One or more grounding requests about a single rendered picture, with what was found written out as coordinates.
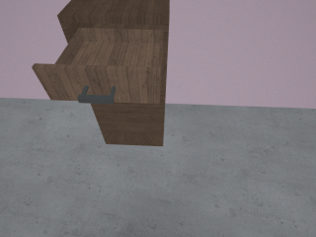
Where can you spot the handle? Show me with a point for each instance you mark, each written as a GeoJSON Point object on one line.
{"type": "Point", "coordinates": [96, 99]}

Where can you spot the drawer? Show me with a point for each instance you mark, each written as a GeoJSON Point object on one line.
{"type": "Point", "coordinates": [128, 59]}

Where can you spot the cabinet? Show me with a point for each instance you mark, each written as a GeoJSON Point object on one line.
{"type": "Point", "coordinates": [139, 124]}

